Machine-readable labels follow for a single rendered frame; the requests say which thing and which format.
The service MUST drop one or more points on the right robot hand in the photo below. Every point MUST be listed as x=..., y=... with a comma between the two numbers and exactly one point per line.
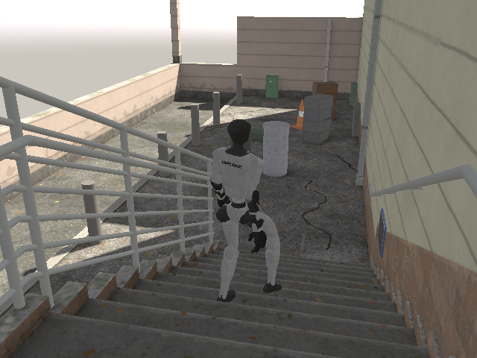
x=259, y=240

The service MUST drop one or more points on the right robot thigh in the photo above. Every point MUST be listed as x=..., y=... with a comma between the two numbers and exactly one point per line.
x=270, y=228

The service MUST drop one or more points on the robot right forearm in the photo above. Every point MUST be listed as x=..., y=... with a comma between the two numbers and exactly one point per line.
x=256, y=223

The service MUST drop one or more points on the left robot hand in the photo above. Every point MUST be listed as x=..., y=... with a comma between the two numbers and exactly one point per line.
x=222, y=202

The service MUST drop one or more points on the left robot foot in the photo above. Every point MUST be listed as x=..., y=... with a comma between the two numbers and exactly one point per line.
x=230, y=295

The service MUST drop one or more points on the robot right upper arm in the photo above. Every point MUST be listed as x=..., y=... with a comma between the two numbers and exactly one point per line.
x=256, y=165

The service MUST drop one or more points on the robot left forearm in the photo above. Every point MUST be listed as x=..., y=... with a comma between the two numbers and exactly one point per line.
x=219, y=190

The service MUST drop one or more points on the robot left upper arm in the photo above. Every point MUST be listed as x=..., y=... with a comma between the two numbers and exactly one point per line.
x=216, y=165

